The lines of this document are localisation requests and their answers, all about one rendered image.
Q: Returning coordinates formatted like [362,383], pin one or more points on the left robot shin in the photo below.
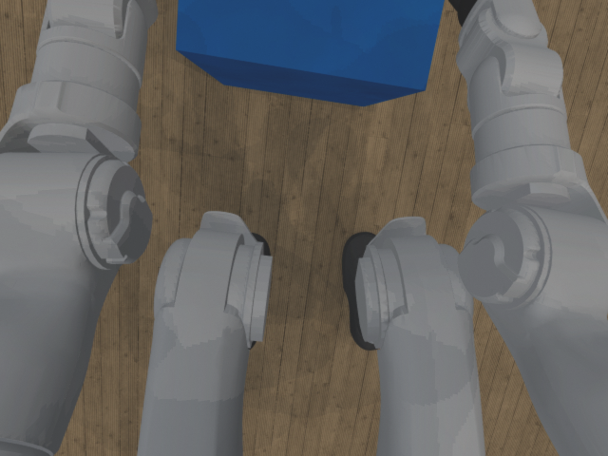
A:
[170,270]

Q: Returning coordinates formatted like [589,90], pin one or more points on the right robot upper arm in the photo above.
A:
[542,276]

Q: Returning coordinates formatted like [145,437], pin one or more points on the robot right foot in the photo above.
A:
[353,250]

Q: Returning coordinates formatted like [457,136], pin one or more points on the left robot forearm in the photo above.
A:
[84,88]

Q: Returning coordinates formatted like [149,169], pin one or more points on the left robot upper arm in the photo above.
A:
[68,222]

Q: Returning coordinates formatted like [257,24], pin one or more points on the right robot forearm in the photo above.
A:
[518,115]

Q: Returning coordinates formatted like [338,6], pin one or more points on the carton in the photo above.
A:
[354,52]

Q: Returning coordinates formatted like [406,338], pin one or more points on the robot right hand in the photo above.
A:
[463,7]

